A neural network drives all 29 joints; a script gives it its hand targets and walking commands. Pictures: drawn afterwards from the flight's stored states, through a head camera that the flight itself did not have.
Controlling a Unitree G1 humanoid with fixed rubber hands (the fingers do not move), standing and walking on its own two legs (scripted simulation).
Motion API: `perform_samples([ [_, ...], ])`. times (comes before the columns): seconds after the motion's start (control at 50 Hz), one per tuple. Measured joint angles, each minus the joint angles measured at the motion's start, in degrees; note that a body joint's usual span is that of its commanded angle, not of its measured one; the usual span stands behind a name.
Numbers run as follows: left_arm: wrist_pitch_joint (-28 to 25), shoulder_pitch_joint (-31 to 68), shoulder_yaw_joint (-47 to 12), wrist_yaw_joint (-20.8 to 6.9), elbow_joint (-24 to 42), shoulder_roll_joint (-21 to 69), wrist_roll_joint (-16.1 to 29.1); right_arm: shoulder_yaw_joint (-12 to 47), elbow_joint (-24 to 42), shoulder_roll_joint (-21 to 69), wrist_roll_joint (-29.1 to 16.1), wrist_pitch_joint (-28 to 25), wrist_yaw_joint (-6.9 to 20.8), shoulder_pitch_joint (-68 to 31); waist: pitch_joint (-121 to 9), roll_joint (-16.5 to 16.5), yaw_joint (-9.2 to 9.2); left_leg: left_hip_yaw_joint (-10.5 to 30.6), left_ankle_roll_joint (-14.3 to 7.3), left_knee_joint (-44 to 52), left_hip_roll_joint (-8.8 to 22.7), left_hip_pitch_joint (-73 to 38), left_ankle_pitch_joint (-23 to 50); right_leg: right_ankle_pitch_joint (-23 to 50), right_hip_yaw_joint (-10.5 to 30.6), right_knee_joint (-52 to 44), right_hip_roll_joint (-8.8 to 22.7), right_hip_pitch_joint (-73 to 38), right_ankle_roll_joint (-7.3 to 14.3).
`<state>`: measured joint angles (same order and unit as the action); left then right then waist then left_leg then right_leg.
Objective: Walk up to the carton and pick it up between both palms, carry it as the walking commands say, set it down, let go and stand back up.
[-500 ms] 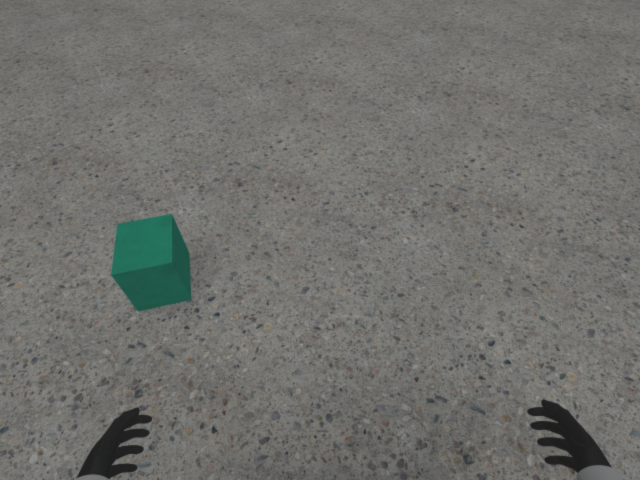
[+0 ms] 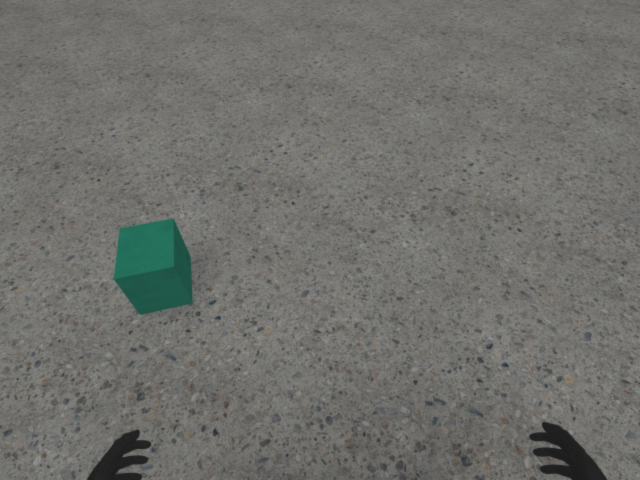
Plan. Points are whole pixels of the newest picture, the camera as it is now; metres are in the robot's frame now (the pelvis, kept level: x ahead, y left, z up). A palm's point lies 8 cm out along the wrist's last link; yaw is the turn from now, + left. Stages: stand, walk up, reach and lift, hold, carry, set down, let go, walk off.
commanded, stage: stand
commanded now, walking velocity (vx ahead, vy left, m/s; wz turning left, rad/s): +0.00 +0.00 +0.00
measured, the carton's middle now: (156, 266) +0.92 +0.64 -0.65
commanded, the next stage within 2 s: walk up in 1.48 s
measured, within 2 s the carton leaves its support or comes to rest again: neither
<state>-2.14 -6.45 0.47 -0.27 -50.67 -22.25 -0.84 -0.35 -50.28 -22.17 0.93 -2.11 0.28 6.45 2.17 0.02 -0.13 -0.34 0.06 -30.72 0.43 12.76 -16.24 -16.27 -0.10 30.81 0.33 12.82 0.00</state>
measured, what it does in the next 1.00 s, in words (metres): stands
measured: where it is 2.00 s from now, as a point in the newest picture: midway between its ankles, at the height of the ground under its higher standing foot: outside the picture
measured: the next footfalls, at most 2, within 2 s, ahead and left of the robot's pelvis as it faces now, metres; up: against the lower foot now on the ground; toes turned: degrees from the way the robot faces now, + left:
left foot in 1.96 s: +0.14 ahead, +0.23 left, +0.00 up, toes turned +19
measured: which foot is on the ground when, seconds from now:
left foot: down 0.00-1.00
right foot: down 0.00-1.00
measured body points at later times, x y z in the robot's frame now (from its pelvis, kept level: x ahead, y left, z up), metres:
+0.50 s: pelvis +0.00 +0.00 +0.01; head +0.00 +0.00 +0.46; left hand +0.11 +0.31 -0.10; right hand +0.11 -0.31 -0.10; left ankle +0.00 +0.12 -0.73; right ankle +0.00 -0.12 -0.73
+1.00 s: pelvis +0.00 +0.00 +0.01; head +0.01 +0.00 +0.46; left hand +0.11 +0.32 -0.10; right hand +0.11 -0.32 -0.10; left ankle +0.00 +0.12 -0.73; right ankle +0.00 -0.12 -0.73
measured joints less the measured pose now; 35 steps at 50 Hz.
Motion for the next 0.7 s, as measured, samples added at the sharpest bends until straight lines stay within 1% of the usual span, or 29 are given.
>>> perform_samples([
  [0.2,0.2,1.2,-0.4,0.0,-4.2,-0.2,0.1,0.2,-4.2,-0.1,-0.1,0.3,0.0,-1.1,0.1,0.0,0.07,0.0,0.1,5.3,0.0,-2.9,2.8,2.8,0.0,-5.2,0.0,-2.8,-0.1],
  [0.38,0.4,1.6,-0.5,0.1,-7.3,-0.2,0.1,0.2,-7.4,-0.2,-0.2,0.5,0.0,-1.5,0.1,-0.1,0.08,-0.1,0.2,8.1,0.0,-4.3,4.4,4.4,0.1,-8.0,-0.1,-4.2,-0.1],
  [0.7,0.7,1.6,-0.5,0.2,-9.5,-0.3,0.2,0.2,-9.7,-0.3,-0.2,0.8,-0.1,-1.5,0.2,0.0,0.11,-0.1,0.2,10.2,0.1,-5.3,5.5,5.5,0.1,-10.1,-0.1,-5.2,-0.1],
])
